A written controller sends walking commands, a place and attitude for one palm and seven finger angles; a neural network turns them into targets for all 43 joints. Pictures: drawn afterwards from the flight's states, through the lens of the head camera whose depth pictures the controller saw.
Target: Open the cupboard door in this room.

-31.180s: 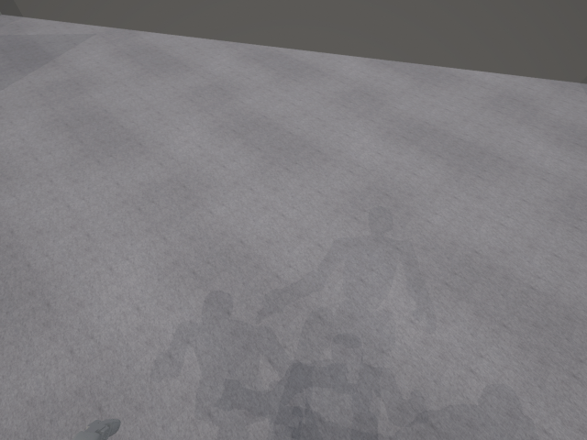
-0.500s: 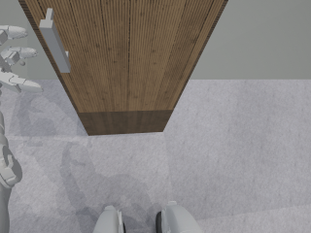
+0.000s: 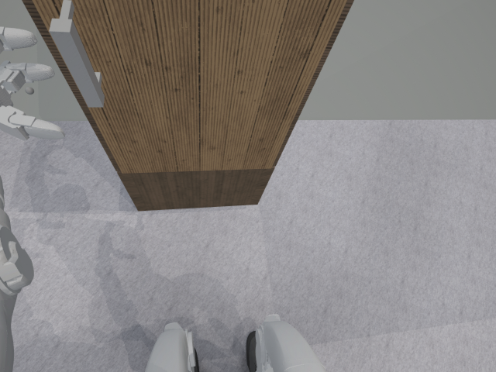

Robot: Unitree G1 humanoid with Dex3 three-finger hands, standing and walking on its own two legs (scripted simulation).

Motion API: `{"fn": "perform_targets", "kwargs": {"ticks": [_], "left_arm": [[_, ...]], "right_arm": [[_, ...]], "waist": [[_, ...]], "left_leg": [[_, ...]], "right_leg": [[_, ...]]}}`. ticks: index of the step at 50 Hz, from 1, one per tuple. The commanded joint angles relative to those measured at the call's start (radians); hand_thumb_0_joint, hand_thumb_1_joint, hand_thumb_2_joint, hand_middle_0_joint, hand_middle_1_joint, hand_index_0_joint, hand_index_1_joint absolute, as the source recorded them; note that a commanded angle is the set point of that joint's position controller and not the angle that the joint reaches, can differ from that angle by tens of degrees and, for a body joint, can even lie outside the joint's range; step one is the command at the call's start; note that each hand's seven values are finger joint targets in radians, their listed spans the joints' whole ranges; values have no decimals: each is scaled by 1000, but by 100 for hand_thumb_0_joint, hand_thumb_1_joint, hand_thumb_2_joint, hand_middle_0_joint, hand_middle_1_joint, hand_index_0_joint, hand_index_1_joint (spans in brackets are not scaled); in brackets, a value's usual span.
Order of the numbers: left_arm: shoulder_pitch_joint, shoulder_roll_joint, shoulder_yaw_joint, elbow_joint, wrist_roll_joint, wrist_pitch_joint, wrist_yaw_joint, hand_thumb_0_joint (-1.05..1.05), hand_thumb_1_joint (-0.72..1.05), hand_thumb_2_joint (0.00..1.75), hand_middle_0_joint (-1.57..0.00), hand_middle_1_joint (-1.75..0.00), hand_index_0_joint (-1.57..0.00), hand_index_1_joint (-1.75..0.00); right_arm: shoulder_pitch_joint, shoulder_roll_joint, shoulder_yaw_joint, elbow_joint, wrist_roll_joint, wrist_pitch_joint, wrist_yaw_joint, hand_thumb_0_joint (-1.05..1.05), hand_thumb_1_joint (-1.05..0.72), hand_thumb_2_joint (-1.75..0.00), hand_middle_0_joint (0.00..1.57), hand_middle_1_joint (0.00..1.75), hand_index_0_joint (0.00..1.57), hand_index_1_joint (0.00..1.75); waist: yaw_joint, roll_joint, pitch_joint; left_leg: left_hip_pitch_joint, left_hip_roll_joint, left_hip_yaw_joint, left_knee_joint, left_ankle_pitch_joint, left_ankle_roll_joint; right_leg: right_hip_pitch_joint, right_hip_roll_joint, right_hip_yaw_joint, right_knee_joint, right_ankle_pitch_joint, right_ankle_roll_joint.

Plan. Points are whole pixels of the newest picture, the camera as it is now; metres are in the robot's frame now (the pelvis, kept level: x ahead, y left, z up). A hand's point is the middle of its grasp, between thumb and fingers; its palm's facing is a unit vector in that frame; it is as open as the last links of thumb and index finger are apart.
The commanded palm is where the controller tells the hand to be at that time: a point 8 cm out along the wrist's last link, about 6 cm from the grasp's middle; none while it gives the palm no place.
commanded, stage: slide the fingers in behind the handle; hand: left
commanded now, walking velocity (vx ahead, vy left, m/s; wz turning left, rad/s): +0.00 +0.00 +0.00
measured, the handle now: (83, 58) +0.57 +0.21 +0.08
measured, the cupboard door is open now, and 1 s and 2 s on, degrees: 0 0 0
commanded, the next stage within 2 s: close the thumb around the handle in 1.46 s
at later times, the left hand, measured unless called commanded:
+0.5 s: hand (60, 92) +0.51 +0.23 +0.08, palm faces -0.01 -1.00 -0.01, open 14.0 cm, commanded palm +0.50 +0.27 +0.08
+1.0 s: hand (92, 92) +0.51 +0.19 +0.08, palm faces +0.01 -1.00 -0.01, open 14.0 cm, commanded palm +0.49 +0.23 +0.08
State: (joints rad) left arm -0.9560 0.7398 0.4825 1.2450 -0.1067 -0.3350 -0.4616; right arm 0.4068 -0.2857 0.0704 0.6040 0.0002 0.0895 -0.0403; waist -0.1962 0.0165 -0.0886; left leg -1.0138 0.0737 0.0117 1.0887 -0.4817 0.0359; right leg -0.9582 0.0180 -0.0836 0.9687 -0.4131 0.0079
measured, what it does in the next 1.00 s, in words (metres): stands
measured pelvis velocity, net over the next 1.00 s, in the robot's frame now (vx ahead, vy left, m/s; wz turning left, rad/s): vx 0.01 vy -0.01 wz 0.00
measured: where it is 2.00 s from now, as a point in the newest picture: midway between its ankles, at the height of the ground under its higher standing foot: outside the picture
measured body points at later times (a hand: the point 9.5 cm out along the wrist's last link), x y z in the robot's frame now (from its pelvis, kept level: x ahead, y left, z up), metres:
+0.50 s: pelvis +0.00 +0.00 +0.00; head +0.14 +0.03 +0.43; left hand +0.50 +0.28 +0.08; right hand +0.01 -0.27 -0.10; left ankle +0.01 +0.09 -0.66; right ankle +0.02 -0.13 -0.66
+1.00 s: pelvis +0.01 -0.01 +0.01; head +0.14 +0.01 +0.44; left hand +0.51 +0.24 +0.08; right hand +0.01 -0.27 -0.10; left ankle +0.01 +0.09 -0.66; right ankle +0.02 -0.13 -0.66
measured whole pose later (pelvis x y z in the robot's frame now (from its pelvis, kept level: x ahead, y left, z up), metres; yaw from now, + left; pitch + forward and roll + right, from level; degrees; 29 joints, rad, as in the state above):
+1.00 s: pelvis +0.01 -0.01 +0.01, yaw +0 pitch +22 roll -3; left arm -0.89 0.53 0.40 1.18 -0.09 -0.36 -0.28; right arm 0.41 -0.26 0.04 0.61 -0.01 0.09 0.00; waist -0.18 0.03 -0.11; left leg -0.95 0.07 0.03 1.05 -0.48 0.02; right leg -0.91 0.02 -0.07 0.96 -0.43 0.00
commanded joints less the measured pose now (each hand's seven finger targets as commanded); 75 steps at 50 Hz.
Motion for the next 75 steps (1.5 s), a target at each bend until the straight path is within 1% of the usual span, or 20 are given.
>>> {"fn": "perform_targets", "kwargs": {"ticks": [1, 6, 12, 17, 20, 21, 25, 29, 31, 37, 43, 49, 52, 56, 59, 63, 65, 69, 71, 75], "left_arm": [[-390, 269, 28, -222, -20, -64, 14, 0, -50, 30, -30, -120, -30, -120], [-368, 308, 75, -266, -26, -77, 40, 0, -50, 30, -30, -120, -30, -120], [-375, 235, 29, -306, -16, -92, 64, 0, -50, 30, -30, -120, -30, -120], [-362, 163, -21, -197, -26, -60, 65, 0, -50, 30, -30, -120, -30, -120], [-401, 142, -38, -240, -15, -67, 80, 0, -50, 30, -30, -120, -30, -120], [-421, 116, -56, -260, -17, -79, 85, 0, -50, 30, -30, -120, -30, -120], [-420, 116, -27, -274, -25, -105, 115, 0, -50, 30, -30, -120, -30, -120], [-404, 123, -27, -231, -2, -90, 138, 0, -50, 30, -30, -120, -30, -120], [-404, 177, 6, -232, 14, -87, 156, 0, -50, 30, -30, -120, -30, -120], [-401, 105, -18, -339, -5, -130, 166, 0, -50, 30, -30, -120, -30, -120], [-339, 32, -64, -246, -8, -78, 167, 0, -50, 30, -30, -120, -30, -120], [-374, 32, -47, -314, -8, -122, 204, 0, -50, 30, -30, -120, -30, -120], [-395, -11, -78, -345, -2, -156, 218, 0, -50, 30, -30, -120, -30, -120], [-383, 32, -59, -256, 16, -134, 231, 0, -50, 30, -30, -120, -30, -120], [-425, 46, -74, -247, 29, -125, 223, 0, -50, 30, -30, -120, -30, -120], [-447, 64, -49, -289, 8, -147, 210, 0, -50, 30, -30, -120, -30, -120], [-435, 25, -70, -273, -6, -143, 203, 0, -50, 30, -30, -120, -30, -120], [-392, 52, -58, -211, 8, -112, 203, 0, -50, 30, -30, -120, -30, -120], [-416, 65, -60, -211, 17, -105, 205, 0, -50, 30, -30, -120, -30, -120], [-436, 70, -54, -258, 10, -124, 206, 0, -50, 30, -30, -120, -30, -120]], "right_arm": [[182, -198, -78, -42, -5, -12, -11, 0, -90, -90, 20, 30, 20, 30], [178, -195, -81, -55, -5, -13, -3, 0, -90, -90, 20, 30, 20, 30], [168, -187, -87, -50, -5, -12, 5, 0, -90, -90, 20, 30, 20, 30], [165, -190, -83, -42, 1, -12, 1, 0, -90, -90, 20, 30, 20, 30], [172, -189, -88, -38, -4, -18, 1, 0, -90, -90, 20, 30, 20, 30], [173, -185, -87, -37, -6, -22, 2, 0, -90, -90, 20, 30, 20, 30], [171, -181, -91, -29, -12, -28, 10, 0, -90, -90, 20, 30, 20, 30], [168, -178, -87, -34, -9, -22, 13, 0, -90, -90, 20, 30, 20, 30], [174, -182, -85, -42, -11, -18, 11, 0, -90, -90, 20, 30, 20, 30], [172, -166, -95, -44, -14, -22, 23, 0, -90, -90, 20, 30, 20, 30], [175, -167, -99, -36, -6, -9, 25, 0, -90, -90, 20, 30, 20, 30], [169, -156, -102, -39, -12, -19, 27, 0, -90, -90, 20, 30, 20, 30], [163, -150, -105, -31, -15, -26, 33, 0, -90, -90, 20, 30, 20, 30], [162, -159, -98, -31, -11, -23, 31, 0, -90, -90, 20, 30, 20, 30], [152, -158, -94, -33, -6, -27, 24, 0, -90, -90, 20, 30, 20, 30], [151, -160, -97, -27, -8, -37, 19, 0, -90, -90, 20, 30, 20, 30], [150, -158, -95, -25, -9, -42, 21, 0, -90, -90, 20, 30, 20, 30], [158, -165, -94, -27, -7, -34, 21, 0, -90, -90, 20, 30, 20, 30], [162, -163, -91, -31, -6, -34, 18, 0, -90, -90, 20, 30, 20, 30], [159, -164, -93, -31, -8, -38, 17, 0, -90, -90, 20, 30, 20, 30]], "waist": [[2, 207, -491], [22, 187, -520], [17, 243, -516], [-9, 151, -401], [-10, 166, -438], [-12, 208, -447], [-3, 184, -505], [-1, 165, -464], [6, 154, -463], [17, 215, -581], [2, 121, -454], [16, 131, -492], [11, 172, -528], [2, 94, -445], [-9, 114, -435], [5, 167, -524], [-1, 150, -514], [-3, 92, -461], [-9, 86, -441], [-3, 126, -489]], "left_leg": [[457, -24, -85, -119, 455, -8], [435, -27, -73, -117, 461, -6], [514, -22, -81, -130, 478, -17], [423, -26, -78, -144, 384, -9], [464, -24, -90, -144, 399, -13], [501, -23, -95, -139, 431, -17], [502, -24, -93, -126, 454, -18], [449, -29, -81, -127, 426, -14], [424, -32, -78, -128, 420, -10], [528, -28, -75, -115, 544, -20], [441, -33, -61, -136, 460, -10], [452, -38, -60, -132, 468, -11], [501, -36, -64, -123, 501, -17], [382, -46, -51, -132, 385, -5], [355, -49, -47, -134, 334, -2], [430, -45, -58, -124, 388, -10], [426, -45, -57, -123, 395, -9], [356, -47, -49, -125, 358, -2], [322, -51, -44, -127, 327, 3], [373, -46, -51, -123, 357, -3]], "right_leg": [[123, 42, 30, -82, 259, -29], [190, 45, 38, -81, 296, -27], [138, 47, 29, -89, 271, -28], [125, 46, 28, -103, 229, -25], [100, 42, 23, -97, 218, -28], [73, 42, 22, -90, 223, -32], [108, 43, 27, -83, 248, -28], [124, 40, 29, -82, 250, -25], [152, 40, 33, -77, 262, -27], [177, 45, 35, -70, 344, -26], [186, 44, 33, -95, 326, -21], [210, 41, 43, -87, 341, -24], [184, 40, 41, -76, 347, -25], [227, 38, 53, -89, 311, -21], [225, 34, 64, -97, 282, -19], [214, 34, 58, -82, 298, -25], [213, 35, 56, -85, 303, -23], [227, 33, 58, -91, 298, -17], [242, 33, 65, -96, 289, -18], [222, 33, 62, -89, 287, -20]]}}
